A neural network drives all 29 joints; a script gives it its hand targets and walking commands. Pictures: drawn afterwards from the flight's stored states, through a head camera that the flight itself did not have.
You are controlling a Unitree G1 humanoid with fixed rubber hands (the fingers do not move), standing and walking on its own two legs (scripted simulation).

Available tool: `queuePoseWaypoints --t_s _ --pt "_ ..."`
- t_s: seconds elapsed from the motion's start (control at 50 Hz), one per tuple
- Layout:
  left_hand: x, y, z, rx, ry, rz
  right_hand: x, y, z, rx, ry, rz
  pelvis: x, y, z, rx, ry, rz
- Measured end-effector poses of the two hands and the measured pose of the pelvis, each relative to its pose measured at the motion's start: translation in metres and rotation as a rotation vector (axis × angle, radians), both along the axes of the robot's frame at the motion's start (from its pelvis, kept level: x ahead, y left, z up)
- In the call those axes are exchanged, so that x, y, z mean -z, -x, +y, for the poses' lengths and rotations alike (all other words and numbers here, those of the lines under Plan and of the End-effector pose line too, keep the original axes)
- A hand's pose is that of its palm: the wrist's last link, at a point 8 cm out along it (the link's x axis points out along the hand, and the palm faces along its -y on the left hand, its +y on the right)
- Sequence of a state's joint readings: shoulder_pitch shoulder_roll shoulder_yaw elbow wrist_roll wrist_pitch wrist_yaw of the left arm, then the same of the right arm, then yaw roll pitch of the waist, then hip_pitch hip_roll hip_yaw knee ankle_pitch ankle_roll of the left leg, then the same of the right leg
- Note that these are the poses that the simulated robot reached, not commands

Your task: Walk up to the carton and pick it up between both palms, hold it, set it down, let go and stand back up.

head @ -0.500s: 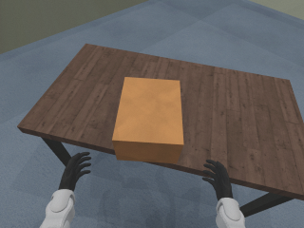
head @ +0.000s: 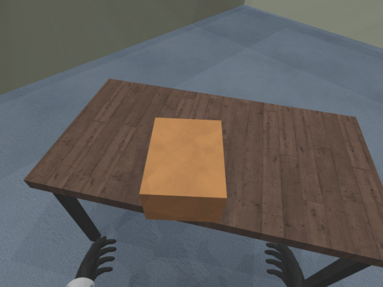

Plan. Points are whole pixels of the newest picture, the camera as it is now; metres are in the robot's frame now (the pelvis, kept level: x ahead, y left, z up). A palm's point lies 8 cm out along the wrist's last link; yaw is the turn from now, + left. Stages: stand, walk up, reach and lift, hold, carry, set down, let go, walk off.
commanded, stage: set down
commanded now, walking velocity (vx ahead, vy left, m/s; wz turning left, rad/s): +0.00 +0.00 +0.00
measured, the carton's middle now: (185, 166) +0.48 +0.03 -0.11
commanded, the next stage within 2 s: let go in 0.38 s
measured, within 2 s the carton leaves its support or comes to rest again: neither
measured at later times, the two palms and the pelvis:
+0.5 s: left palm out of the picture +0.14 +0.22 -0.08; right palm out of the picture +0.13 -0.23 -0.09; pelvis -0.01 +0.00 +0.00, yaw +0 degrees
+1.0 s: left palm out of the picture +0.13 +0.23 -0.09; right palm out of the picture +0.11 -0.23 -0.11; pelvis -0.01 +0.00 +0.00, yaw +0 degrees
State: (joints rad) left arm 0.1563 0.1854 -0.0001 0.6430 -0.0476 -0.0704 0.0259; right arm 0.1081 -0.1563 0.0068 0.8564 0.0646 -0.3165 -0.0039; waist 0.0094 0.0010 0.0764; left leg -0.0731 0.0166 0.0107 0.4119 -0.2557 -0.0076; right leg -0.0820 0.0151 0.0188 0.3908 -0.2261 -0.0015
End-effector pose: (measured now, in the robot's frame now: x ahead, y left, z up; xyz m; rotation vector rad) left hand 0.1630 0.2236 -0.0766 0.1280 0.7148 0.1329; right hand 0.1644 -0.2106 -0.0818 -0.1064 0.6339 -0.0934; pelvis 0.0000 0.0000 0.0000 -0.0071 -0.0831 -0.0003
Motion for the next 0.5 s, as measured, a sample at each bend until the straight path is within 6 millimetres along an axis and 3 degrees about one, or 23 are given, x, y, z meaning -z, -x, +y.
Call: queuePoseWaypoints --t_s 0.32,0.5 --pt "0.008 0.027 -0.001 -0.001 -0.025 0.147 0.007 0.026 -0.010 -0.023 0.046 0.102 -0.001 0.008 -0.003 0.002 -0.003 -0.016" --pt "0.005 0.028 -0.002 0.013 -0.035 0.146 0.007 0.038 -0.015 -0.020 0.056 0.112 0.000 0.014 -0.002 0.008 -0.003 -0.004"
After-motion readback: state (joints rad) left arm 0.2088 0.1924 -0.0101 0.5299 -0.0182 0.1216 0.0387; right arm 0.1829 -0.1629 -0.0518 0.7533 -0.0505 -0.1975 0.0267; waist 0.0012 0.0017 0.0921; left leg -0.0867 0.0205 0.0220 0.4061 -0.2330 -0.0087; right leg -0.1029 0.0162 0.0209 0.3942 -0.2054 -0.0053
